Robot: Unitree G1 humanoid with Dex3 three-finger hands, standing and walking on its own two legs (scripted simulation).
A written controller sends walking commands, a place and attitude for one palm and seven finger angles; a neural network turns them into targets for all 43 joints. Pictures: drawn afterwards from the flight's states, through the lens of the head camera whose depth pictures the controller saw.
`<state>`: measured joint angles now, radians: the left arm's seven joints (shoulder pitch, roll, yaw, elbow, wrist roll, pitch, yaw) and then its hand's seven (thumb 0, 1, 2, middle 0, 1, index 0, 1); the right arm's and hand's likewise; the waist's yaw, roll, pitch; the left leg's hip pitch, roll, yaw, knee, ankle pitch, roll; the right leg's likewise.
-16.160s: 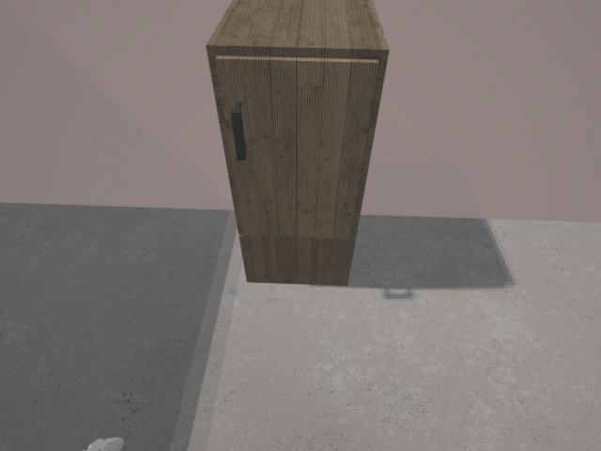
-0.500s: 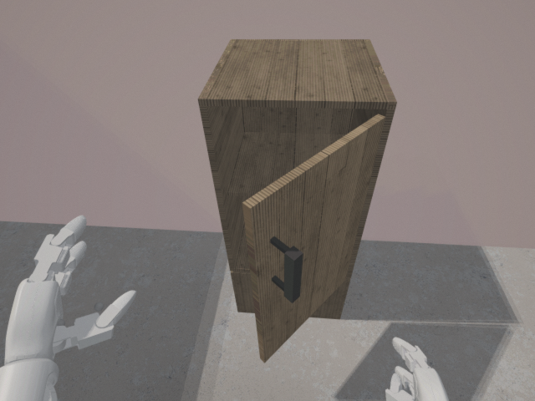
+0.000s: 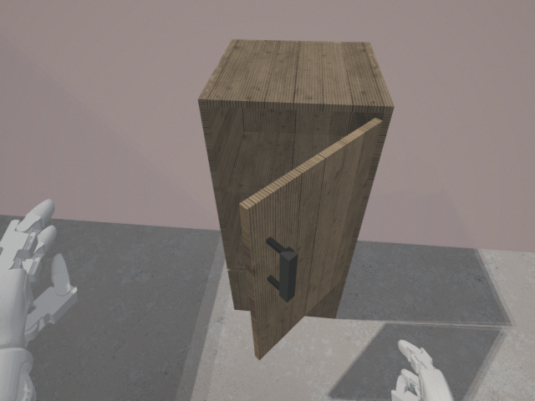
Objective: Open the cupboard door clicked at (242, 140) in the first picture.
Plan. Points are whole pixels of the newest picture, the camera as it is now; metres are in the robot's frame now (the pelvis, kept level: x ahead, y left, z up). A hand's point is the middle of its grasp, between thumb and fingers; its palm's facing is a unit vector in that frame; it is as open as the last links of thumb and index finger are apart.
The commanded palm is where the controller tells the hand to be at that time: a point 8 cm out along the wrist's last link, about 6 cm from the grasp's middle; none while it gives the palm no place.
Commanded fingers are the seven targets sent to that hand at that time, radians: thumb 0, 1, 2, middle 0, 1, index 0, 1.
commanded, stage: draw the hand back to the body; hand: left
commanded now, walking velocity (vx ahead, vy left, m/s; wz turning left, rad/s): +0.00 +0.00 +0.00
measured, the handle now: (279, 269) +0.36 +0.03 -0.03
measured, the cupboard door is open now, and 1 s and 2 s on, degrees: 49 49 49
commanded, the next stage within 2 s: step back with the hand held close in 0.06 s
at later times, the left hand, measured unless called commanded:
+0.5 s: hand (83, 296) +0.18 +0.24 +0.14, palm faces +0.35 -0.80 -0.48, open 7.4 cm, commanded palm +0.13 +0.29 +0.17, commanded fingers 0.00 0.90 0.90 -0.20 -0.30 -0.20 -0.30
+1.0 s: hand out of the picture +0.10 +0.30 +0.16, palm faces +0.47 -0.74 -0.48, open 7.4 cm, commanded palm +0.03 +0.33 +0.17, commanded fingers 0.00 0.90 0.90 -0.20 -0.30 -0.20 -0.30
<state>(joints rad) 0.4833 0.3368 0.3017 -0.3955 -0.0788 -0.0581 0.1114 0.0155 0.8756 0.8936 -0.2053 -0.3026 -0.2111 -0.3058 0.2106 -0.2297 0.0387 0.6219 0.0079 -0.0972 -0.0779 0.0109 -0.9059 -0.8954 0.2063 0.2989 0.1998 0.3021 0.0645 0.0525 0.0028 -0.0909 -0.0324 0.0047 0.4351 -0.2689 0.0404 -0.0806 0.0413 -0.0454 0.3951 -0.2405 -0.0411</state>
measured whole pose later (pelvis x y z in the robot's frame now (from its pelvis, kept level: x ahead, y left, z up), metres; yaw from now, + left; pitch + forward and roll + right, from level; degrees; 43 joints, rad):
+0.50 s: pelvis -0.02 -0.01 +0.00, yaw -1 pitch +0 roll -1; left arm 0.57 0.38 0.36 -0.43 -0.07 -0.13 0.12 0.02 0.89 0.90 -0.21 -0.30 -0.21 -0.31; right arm 0.17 -0.26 -0.02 0.59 0.02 0.01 -0.08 0.01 -0.91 -0.90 0.21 0.30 0.20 0.30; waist 0.00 0.06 0.01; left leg -0.22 -0.01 0.01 0.45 -0.24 0.03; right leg -0.20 0.06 -0.04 0.40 -0.20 -0.05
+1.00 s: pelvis -0.09 +0.02 -0.01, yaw +3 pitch +1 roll -3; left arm 0.54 0.42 0.42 -0.50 -0.01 -0.19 0.15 0.02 0.89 0.90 -0.21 -0.30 -0.22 -0.31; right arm 0.25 -0.21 0.01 0.57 -0.01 -0.03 -0.09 0.01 -0.91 -0.90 0.21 0.30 0.20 0.30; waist -0.01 0.02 -0.02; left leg -0.40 -0.03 -0.02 0.54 -0.16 0.08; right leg -0.27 0.09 0.02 0.65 -0.27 0.01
